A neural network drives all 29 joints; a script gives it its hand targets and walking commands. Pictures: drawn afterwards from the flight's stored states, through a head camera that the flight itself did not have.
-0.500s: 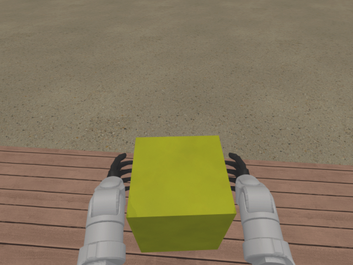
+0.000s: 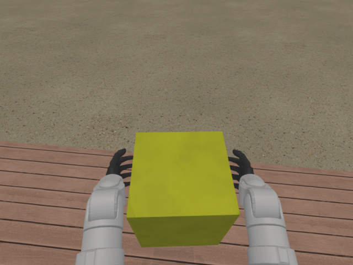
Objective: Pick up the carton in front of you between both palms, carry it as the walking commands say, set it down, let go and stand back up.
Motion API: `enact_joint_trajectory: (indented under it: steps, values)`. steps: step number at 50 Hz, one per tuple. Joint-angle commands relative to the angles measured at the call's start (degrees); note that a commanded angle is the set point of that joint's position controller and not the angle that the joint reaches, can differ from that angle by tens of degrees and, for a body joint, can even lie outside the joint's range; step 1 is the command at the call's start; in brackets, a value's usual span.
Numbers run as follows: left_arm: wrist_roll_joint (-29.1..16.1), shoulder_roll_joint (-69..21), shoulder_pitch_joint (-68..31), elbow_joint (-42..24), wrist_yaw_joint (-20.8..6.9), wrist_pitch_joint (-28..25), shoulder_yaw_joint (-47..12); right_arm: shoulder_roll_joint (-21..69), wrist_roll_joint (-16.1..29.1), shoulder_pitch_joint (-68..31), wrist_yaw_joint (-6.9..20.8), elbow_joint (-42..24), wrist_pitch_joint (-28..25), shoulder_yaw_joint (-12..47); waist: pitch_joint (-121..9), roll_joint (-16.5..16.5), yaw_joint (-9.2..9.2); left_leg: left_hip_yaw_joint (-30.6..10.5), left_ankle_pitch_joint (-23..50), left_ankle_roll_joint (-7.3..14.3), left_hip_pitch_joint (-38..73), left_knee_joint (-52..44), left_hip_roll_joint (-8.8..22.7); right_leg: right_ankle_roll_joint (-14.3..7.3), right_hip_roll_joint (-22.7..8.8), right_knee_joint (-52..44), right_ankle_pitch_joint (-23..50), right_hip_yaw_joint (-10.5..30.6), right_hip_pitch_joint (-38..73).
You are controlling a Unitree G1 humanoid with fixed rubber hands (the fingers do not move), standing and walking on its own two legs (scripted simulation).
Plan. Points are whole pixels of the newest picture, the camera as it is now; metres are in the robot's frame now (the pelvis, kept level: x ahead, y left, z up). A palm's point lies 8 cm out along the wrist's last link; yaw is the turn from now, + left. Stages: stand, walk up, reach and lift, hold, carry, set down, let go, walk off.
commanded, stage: carry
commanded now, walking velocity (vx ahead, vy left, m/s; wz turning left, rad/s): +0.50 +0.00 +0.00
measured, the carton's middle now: (179, 192) +0.31 -0.01 -0.01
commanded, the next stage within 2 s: none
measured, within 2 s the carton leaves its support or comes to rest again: neither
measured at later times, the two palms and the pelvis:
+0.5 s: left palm (106, 120) +0.48 +0.20 +0.09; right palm (210, 115) +0.49 -0.10 +0.09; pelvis +0.22 +0.03 -0.01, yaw +0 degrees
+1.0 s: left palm (129, 72) +0.82 +0.17 +0.07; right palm (202, 71) +0.83 -0.13 +0.06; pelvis +0.55 +0.01 -0.02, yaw +2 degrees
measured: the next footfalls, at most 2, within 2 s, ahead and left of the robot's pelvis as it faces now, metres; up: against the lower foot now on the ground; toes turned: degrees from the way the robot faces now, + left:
right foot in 0.22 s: +0.11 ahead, -0.11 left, +0.00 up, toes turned -9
left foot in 0.48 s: +0.31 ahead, +0.12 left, +0.00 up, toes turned +11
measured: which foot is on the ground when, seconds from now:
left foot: down 0.00-0.24, up 0.26-0.46, down 0.48-0.94, up 0.96-1.00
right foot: down 0.00-0.04, up 0.06-0.20, down 0.22-0.48, up 0.50-0.88, down 0.90-1.00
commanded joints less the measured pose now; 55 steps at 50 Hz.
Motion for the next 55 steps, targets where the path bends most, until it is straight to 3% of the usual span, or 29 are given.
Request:
enact_joint_trajectory:
  steps: [1,2,3,4,5,8,10,11,12,13,14,15,17,21,23,24,25,26,27,30,33,41,43,45,46,47,48,51,55]
  values:
    - [-19.84,-51.07,-29.37,-8.8,-12.42,2.53,-38.54,52.58,21.63,-35.46,13.08,-9.46,1.35,40.8,-9.67,-5.35,1.17,5.6,-3.75,0.78,0.83,-6.16,-0.82,-5.44,-8.39,-8.73,-21.4,6.28,-2.26]
    - [-20.9,-50.43,-29.63,-10.6,-12.11,4.41,-39.85,51.46,22.53,-35.32,12.73,-10.88,3.05,41.48,-8.67,0.12,1.05,0.27,-7.13,1.89,4.51,-10.38,3.05,-3.84,-5.49,-2.87,-19.12,1.4,-7.09]
    - [-22.26,-49.84,-30.6,-12.25,-11.91,6.34,-41.1,50.34,22.99,-33.82,12.3,-11.33,4.85,41.67,-7.84,10.69,0.4,-11.84,-12.9,4.56,8.88,-16.01,10.89,-1.38,-1.78,9.04,-13.94,-5.22,-14.31]
    - [-23.78,-49.01,-31.37,-13.36,-11.86,8.42,-42.23,48.92,23.06,-31.93,11.7,-11.48,6.7,41.51,-5.34,17.26,-0.25,-20.97,-8.99,8.22,14.17,-18.84,16.58,-0.07,-0.11,14.1,-13.18,-8.74,-23.36]
    - [-25.84,-48.88,-32.59,-14.72,-12.0,10.18,-43.6,47.81,23.02,-30.76,10.99,-12.87,8.39,41.37,-3.48,16.3,-0.71,-23.76,-0.66,10.88,15.73,-18.98,18.42,-0.54,-0.83,12.9,-15.57,-8.51,-26.59]
    - [-30.94,-50.9,-29.92,-17.41,-11.94,13.88,-45.92,47.77,25.19,-30.27,9.39,-20.6,12.75,43.22,-8.63,9.77,-0.55,-11.42,12.89,9.2,15.98,-13.65,14.66,-1.15,0.93,2.97,-8.1,-11.7,-17.43]
    - [-31.7,-51.34,-25.95,-19.45,-11.55,15.92,-45.56,48.65,26.66,-27.72,9.14,-23.67,15.23,44.23,-13.47,8.6,0.24,-0.75,9.92,5.66,7.34,-7.52,9.82,-0.96,1.83,-6.52,1.37,-14.29,1.53]
    - [-31.57,-51.3,-24.13,-20.41,-11.3,17.0,-45.18,48.8,26.97,-25.76,9.22,-24.36,16.3,44.34,-15.81,5.73,0.81,2.81,7.02,4.01,-2.28,-2.07,7.97,-1.74,-1.5,-8.51,2.24,-10.77,15.16]
    - [-30.19,-50.48,-21.42,-20.58,-10.87,17.78,-44.35,48.75,27.73,-26.28,9.7,-26.13,17.6,45.0,-16.23,-5.73,2.13,8.96,2.56,1.44,-13.82,10.55,4.08,-5.89,-11.89,-14.1,-7.72,5.41,23.26]
    - [-28.21,-49.32,-19.81,-20.64,-10.33,18.38,-43.23,49.26,29.3,-28.27,10.42,-27.35,18.87,45.86,-12.62,-15.88,2.86,10.19,-6.02,0.33,-28.22,17.56,1.15,-12.32,-21.84,-14.41,-1.28,20.4,29.11]
    - [-27.4,-49.25,-19.78,-22.66,-9.88,19.09,-42.99,49.85,30.34,-28.53,11.13,-27.55,19.61,46.36,-9.29,-13.13,2.95,7.09,-12.39,1.44,-34.15,20.13,2.54,-15.82,-24.41,-13.64,8.15,23.06,29.67]
    - [-27.53,-50.43,-19.74,-24.69,-9.6,19.99,-43.78,49.97,30.83,-27.39,11.6,-27.56,20.07,46.28,-8.51,-8.82,3.02,6.19,-14.16,1.86,-35.2,21.51,3.57,-15.8,-24.05,-12.74,15.83,19.94,29.28]
    - [-28.92,-52.61,-20.02,-28.7,-9.67,20.94,-44.53,50.68,31.08,-24.98,11.74,-29.15,20.73,45.76,-10.15,-4.04,2.76,6.32,-10.21,1.68,-32.08,14.43,4.54,-12.26,-21.63,-13.55,14.14,11.69,27.73]
    - [-31.49,-49.42,-22.09,-32.36,-10.23,22.86,-45.64,49.59,30.46,-24.11,10.3,-31.24,21.79,44.79,-10.03,-8.53,1.97,13.81,5.32,1.11,-11.72,-0.91,0.34,-7.09,-14.66,-12.82,10.5,-4.45,14.09]
    - [-32.06,-47.55,-21.8,-32.49,-10.58,23.88,-45.56,48.06,29.19,-21.83,9.67,-30.43,22.5,43.71,-11.92,-4.66,0.72,18.66,11.74,1.33,7.93,-6.3,-2.27,-4.43,-11.32,-3.98,7.4,-10.77,2.19]
    - [-32.28,-46.25,-21.85,-32.27,-10.74,24.43,-45.26,47.17,28.43,-21.01,9.43,-29.68,22.92,43.01,-14.23,-1.42,0.04,15.0,8.49,2.39,18.82,-5.77,0.84,-2.85,-9.46,4.44,7.04,-13.92,-5.17]
    - [-32.67,-44.81,-23.92,-33.07,-11.07,25.32,-44.98,46.27,27.0,-20.07,9.09,-28.45,23.18,41.89,-13.9,12.11,-1.29,-10.01,-2.55,6.39,23.4,-16.72,14.69,0.49,-3.36,21.23,-1.35,-16.51,-15.61]
    - [-33.43,-44.83,-26.52,-32.77,-11.38,26.13,-45.49,46.11,26.17,-21.35,8.79,-27.31,23.42,41.18,-12.25,18.54,-1.31,-27.01,2.03,13.98,28.82,-19.77,23.48,0.55,0.63,31.92,-14.42,-12.04,-28.28]
    - [-33.73,-45.58,-26.49,-31.01,-11.74,26.37,-45.4,46.8,26.8,-22.49,8.61,-28.47,23.83,41.38,-11.91,12.44,-0.95,-26.81,7.71,15.62,28.51,-18.32,25.02,-1.46,-3.35,38.6,-15.17,-5.67,-32.3]
    - [-33.36,-49.31,-25.2,-28.61,-12.09,25.64,-44.65,51.1,28.32,-25.88,9.0,-29.67,23.77,43.24,-12.1,2.5,-0.46,-12.82,19.87,11.29,24.18,-18.1,20.97,-2.9,-7.5,35.69,-6.96,-4.04,-31.55]
    - [-30.66,-52.35,-22.78,-27.43,-11.3,23.98,-44.44,53.25,30.5,-27.25,10.27,-31.03,22.96,45.23,-11.36,5.11,-0.34,-2.76,27.43,8.35,23.14,-19.12,16.81,-2.01,-5.06,26.03,-0.58,-7.79,-28.06]
    - [-27.62,-51.95,-17.89,-28.76,-9.81,22.66,-44.58,50.88,30.82,-21.78,12.19,-29.91,22.3,45.27,-4.56,10.76,-0.45,10.21,43.57,6.2,19.29,-18.17,11.74,-3.09,-0.26,1.48,14.76,-16.66,-16.29]
    - [-28.67,-51.51,-19.39,-29.68,-10.09,22.55,-45.1,50.02,30.87,-23.57,12.12,-31.18,22.12,45.6,-7.69,11.46,0.38,13.6,52.77,4.7,18.98,-10.35,11.37,-4.05,1.94,0.25,15.66,-18.84,-6.04]
    - [-29.69,-50.5,-21.45,-30.08,-10.43,22.43,-45.26,48.37,30.97,-26.08,11.78,-31.99,22.0,46.05,-13.74,8.0,2.43,16.63,43.79,2.38,10.02,8.47,8.1,-4.35,2.09,-1.41,8.7,-18.76,13.58]
    - [-29.63,-49.22,-22.31,-29.71,-10.5,22.51,-45.0,47.49,30.95,-27.83,11.67,-32.19,22.04,46.29,-16.78,-0.76,3.78,15.36,27.39,1.22,0.64,23.41,5.71,-6.41,-9.83,-4.59,-3.76,-0.34,21.31]
    - [-29.53,-47.98,-22.72,-27.52,-10.77,22.05,-44.56,47.55,31.12,-29.36,11.31,-32.58,22.41,46.95,-20.13,-17.11,4.18,10.48,-2.74,-0.37,-17.51,40.3,-3.07,-15.87,-23.54,-13.0,-6.87,27.75,31.13]
    - [-31.11,-48.5,-24.28,-27.96,-10.96,22.06,-45.41,47.16,30.54,-30.08,10.97,-31.04,22.09,46.49,-18.38,-11.63,3.12,3.27,-5.77,1.6,-22.28,47.75,-0.45,-16.5,-23.83,-14.38,-0.26,26.38,29.68]
    - [-33.43,-50.2,-31.73,-28.11,-11.07,20.92,-47.78,49.25,30.0,-33.34,9.99,-28.21,20.48,46.18,-16.42,-0.55,2.66,1.19,0.54,3.96,-23.43,43.11,5.15,-12.53,-18.51,-10.36,13.89,10.92,19.55]
    - [-35.33,-48.23,-38.26,-24.2,-11.33,19.77,-47.75,47.34,28.02,-37.04,7.98,-22.98,18.68,44.98,-15.88,-4.13,2.52,3.96,4.09,3.43,-22.93,33.71,4.8,-12.47,-16.08,-12.36,9.46,2.67,13.59]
